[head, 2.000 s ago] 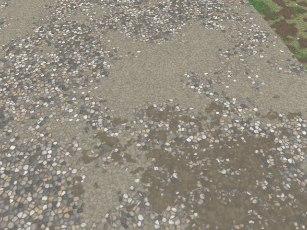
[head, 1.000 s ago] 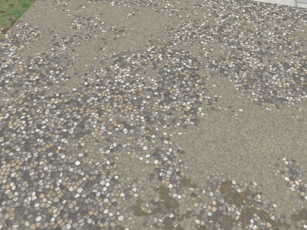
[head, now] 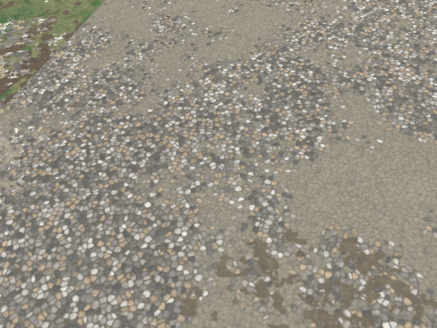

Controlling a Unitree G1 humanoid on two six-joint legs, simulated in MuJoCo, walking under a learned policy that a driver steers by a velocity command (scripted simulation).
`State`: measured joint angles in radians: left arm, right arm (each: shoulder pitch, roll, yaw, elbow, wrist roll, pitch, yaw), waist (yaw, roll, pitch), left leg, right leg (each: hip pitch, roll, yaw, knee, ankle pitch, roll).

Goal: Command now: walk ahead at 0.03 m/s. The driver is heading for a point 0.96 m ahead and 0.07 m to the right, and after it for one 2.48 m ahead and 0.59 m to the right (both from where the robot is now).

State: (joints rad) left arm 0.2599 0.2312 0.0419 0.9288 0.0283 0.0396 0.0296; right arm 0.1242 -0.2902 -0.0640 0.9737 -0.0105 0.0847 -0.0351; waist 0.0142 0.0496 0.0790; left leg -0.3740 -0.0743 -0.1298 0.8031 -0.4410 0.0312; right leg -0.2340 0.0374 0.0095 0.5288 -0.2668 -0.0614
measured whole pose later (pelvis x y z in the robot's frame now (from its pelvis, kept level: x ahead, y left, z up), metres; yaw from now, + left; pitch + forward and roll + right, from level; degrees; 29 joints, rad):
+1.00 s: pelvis +0.28 -0.04 +0.00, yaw +1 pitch +0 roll +0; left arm 0.22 0.23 0.05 0.95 0.02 -0.07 -0.01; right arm 0.32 -0.22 -0.04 1.00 -0.03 -0.07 0.01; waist -0.02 0.03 0.07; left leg -0.40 0.04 -0.01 1.17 -0.29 0.09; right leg -0.26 0.06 -0.12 0.44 -0.18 -0.10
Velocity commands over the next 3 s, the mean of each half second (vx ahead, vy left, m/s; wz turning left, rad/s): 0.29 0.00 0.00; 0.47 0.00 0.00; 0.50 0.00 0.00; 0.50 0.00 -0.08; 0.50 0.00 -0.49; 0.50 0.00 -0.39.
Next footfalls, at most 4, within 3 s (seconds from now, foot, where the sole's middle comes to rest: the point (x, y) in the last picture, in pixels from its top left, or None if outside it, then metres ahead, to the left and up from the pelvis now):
0.38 left None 0.01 0.10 -0.77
0.84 right None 0.35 -0.10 -0.77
1.38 left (234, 266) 0.67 0.05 -0.77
1.94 right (280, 188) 0.97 -0.12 -0.77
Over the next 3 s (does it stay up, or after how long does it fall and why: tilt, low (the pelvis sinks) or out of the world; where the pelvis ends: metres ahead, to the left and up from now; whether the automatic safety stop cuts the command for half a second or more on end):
stays up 1.36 -0.18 -0.01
